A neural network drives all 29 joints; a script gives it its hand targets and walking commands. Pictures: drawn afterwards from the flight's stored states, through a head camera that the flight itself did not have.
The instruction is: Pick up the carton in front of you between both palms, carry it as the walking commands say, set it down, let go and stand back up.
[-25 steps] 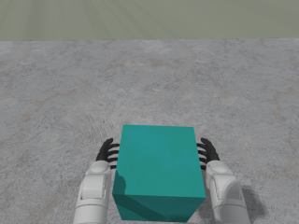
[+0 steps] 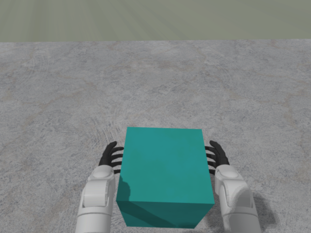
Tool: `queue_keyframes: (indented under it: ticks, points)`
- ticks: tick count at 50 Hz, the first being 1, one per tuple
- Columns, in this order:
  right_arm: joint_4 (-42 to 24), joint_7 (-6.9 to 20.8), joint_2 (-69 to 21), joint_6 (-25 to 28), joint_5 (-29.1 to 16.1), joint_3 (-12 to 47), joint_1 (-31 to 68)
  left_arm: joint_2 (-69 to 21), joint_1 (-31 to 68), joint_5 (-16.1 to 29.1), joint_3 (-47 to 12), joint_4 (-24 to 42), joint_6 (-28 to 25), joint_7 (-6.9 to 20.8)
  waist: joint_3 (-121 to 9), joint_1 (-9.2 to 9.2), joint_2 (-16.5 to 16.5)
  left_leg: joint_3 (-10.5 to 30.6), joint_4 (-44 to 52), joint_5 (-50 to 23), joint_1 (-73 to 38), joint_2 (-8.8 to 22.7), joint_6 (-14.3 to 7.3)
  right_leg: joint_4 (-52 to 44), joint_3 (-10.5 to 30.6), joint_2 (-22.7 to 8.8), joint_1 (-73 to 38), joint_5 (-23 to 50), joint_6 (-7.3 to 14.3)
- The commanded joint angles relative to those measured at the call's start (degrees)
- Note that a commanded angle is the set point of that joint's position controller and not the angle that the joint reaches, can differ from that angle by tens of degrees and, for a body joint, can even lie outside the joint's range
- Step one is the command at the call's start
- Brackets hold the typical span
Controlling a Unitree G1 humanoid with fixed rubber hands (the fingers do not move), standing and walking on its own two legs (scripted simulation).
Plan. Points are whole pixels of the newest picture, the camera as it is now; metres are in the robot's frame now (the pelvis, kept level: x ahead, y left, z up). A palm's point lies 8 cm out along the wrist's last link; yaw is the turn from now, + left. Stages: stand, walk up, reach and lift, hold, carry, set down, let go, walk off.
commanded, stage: carry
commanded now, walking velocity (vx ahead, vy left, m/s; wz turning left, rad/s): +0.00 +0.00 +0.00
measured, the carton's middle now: (162, 180) +0.30 +0.00 -0.05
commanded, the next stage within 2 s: hold in 0.54 s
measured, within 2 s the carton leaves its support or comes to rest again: neither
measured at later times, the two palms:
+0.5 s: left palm (102, 172) +0.28 +0.16 +0.04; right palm (218, 171) +0.28 -0.14 +0.04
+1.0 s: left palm (94, 185) +0.23 +0.17 +0.05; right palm (214, 165) +0.29 -0.13 +0.05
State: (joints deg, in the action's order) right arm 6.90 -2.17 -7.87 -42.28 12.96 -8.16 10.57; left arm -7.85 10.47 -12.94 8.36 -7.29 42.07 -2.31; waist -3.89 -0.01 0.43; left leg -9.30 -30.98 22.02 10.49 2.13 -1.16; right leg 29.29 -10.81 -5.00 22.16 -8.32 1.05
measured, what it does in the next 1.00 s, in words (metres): stands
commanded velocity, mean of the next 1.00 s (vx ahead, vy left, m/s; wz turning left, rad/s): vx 0.00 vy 0.00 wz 0.00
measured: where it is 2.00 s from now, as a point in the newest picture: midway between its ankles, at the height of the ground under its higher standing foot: outside the picture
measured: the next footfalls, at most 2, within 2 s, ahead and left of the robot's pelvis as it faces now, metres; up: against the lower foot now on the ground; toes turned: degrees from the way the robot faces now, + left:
none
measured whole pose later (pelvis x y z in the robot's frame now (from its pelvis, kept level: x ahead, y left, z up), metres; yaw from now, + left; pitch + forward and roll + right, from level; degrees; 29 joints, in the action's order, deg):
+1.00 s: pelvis -0.02 -0.03 +0.01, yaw +10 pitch -7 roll +0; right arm 12.4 -1.4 -8.4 -40.7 16.6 -11.0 13.8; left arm -8.6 14.3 -15.0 12.0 -16.3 38.7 -0.4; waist 2.5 -0.1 2.8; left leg 4.5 -23.2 15.2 1.2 -0.4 0.6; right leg 20.6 1.9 0.0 8.1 -5.7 -0.9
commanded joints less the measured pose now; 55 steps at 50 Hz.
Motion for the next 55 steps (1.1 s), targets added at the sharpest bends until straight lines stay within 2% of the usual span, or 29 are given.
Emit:
queue_keyframes:
  ticks: [1,27,28,29,30,31,32,33,34,35,36,38,40,42,47,51,55]
  points:
    - [-3.38,13.49,-51.56,2.14,-14.33,32.16,23.67,-50.87,25.13,14.89,-32.4,4.37,-2.22,14.05,-14.07,-0.06,-0.09,5.5,6.07,-14.48,2.23,6.82,-0.76,-1.6,5.82,-4.91,-11.79,11.36,0.69]
    - [-2.68,13.8,-52.27,2.09,-14.35,31.88,24.09,-51.39,25.84,14.96,-32.37,4.22,-2.18,14.26,-14.08,-0.09,0.02,5.32,5.73,-15.83,2.65,6.85,-1.09,-1.33,5.37,-4.8,-11.17,11.03,0.17]
    - [-3.79,13.74,-52.07,2.28,-14.49,31.08,17.66,-52.86,20.79,14.52,-29.88,0.66,-3.23,14.41,-7.28,-0.89,7.74,17.32,11.82,-32.44,8.98,-2.93,-0.86,-1.85,13.54,11.28,-31.04,20.26,1.52]
    - [-7.29,13.57,-50.09,3.46,-13.42,30.77,19.88,-50.23,21.01,12.22,-28.68,1.31,-5.16,13.66,-9.65,0.73,6.0,18.12,11.2,-34.89,6.12,-2.76,-0.56,-2.66,15.11,9.89,-32.25,21.55,1.27]
    - [-6.94,13.52,-49.78,3.62,-13.15,31.04,21.02,-49.69,20.51,11.69,-27.95,1.76,-5.73,13.11,-9.86,1.19,3.92,17.91,10.39,-39.8,1.37,-3.42,0.1,-3.34,15.48,10.23,-30.08,23.31,0.78]
    - [-6.19,13.54,-50.0,3.87,-13.34,31.4,21.07,-49.6,21.27,11.46,-28.39,1.98,-6.16,12.61,-10.99,1.1,3.13,17.49,10.43,-40.12,-1.66,-3.85,0.56,-3.87,15.29,10.53,-29.27,23.84,0.2]
    - [-6.2,13.82,-49.74,4.21,-13.46,31.63,22.02,-49.5,21.25,10.63,-27.6,0.52,-6.37,12.27,-10.87,1.6,3.78,16.95,11.66,-35.34,-3.57,-4.41,0.58,-4.57,15.09,10.78,-28.59,21.02,-0.42]
    - [-6.14,13.88,-49.82,4.44,-13.63,32.3,22.36,-49.81,22.22,10.87,-27.87,0.58,-6.66,12.26,-10.13,1.39,2.26,16.48,11.93,-34.53,-3.77,-4.53,0.69,-5.1,14.47,11.42,-27.85,19.5,-0.95]
    - [-5.79,13.91,-49.89,4.59,-13.71,32.48,22.8,-49.95,22.99,11.12,-28.12,0.53,-6.77,12.38,-10.12,1.23,2.1,16.34,12.07,-33.72,-4.47,-4.75,0.8,-5.45,14.38,11.6,-27.54,18.57,-1.22]
    - [-4.9,14.15,-49.23,4.76,-13.39,32.06,23.49,-50.21,23.38,11.01,-27.86,-0.25,-6.77,12.25,-9.64,1.42,3.5,16.22,13.2,-28.55,-5.24,-4.91,0.67,-5.65,14.35,11.42,-27.04,16.03,-1.32]
    - [-3.97,14.09,-50.23,4.82,-12.89,31.79,22.93,-50.41,25.85,11.85,-28.94,0.23,-6.65,12.81,-7.89,-0.07,2.65,16.14,13.35,-27.36,-3.39,-4.69,0.9,-5.84,13.89,11.96,-26.55,13.64,-1.22]
    - [-1.75,13.79,-51.36,4.68,-11.94,30.37,22.61,-51.23,28.54,13.33,-30.49,0.23,-6.31,14.04,-8.0,-1.65,2.04,15.88,13.19,-26.3,-1.97,-4.95,1.58,-6.57,13.8,12.39,-27.45,11.94,-0.92]
    - [0.06,13.64,-52.15,4.51,-10.9,28.87,22.25,-51.46,29.69,13.72,-30.63,-0.9,-5.99,14.95,-7.37,-2.38,2.07,15.47,13.47,-23.64,-1.24,-5.31,1.79,-7.14,13.66,12.2,-27.7,10.75,-0.77]
    - [1.8,13.87,-53.02,4.27,-10.43,28.02,22.69,-51.7,30.52,13.58,-29.86,-2.25,-5.73,15.67,-6.09,-2.31,2.0,15.14,14.2,-19.95,1.05,-5.59,1.72,-7.54,13.44,12.09,-28.6,9.16,-0.75]
    - [4.0,15.11,-54.77,3.82,-10.69,28.06,25.66,-52.78,31.49,12.64,-27.38,-5.3,-5.76,16.71,-5.25,-0.82,0.94,14.67,15.6,-12.06,6.21,-6.09,0.66,-8.1,13.42,11.25,-32.52,6.81,-1.26]
    - [4.41,16.18,-56.01,3.69,-11.43,29.05,28.21,-53.66,32.18,11.83,-25.79,-6.54,-6.11,17.25,-6.19,0.35,-0.12,14.37,15.93,-8.17,8.03,-6.47,-0.28,-8.77,14.12,10.17,-34.5,4.38,-1.79]
    - [4.86,16.94,-56.83,3.49,-11.75,29.44,29.66,-54.17,33.21,11.44,-24.8,-7.33,-6.42,17.89,-7.16,0.59,-0.97,14.17,15.62,-5.86,8.86,-6.78,-0.99,-9.53,15.17,9.15,-35.4,1.25,-2.22]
